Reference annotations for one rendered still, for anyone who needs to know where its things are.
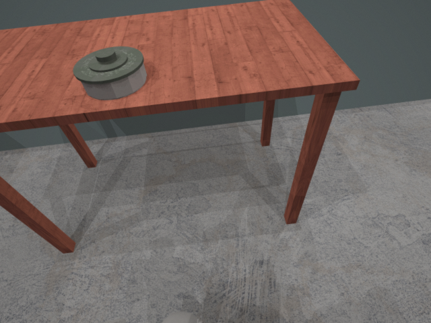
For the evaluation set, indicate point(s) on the knob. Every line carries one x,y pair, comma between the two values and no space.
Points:
105,55

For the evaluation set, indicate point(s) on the lid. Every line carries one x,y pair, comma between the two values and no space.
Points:
128,60

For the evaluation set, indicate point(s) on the table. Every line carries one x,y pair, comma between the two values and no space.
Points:
194,58

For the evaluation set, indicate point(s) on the pot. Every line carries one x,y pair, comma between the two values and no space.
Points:
117,89

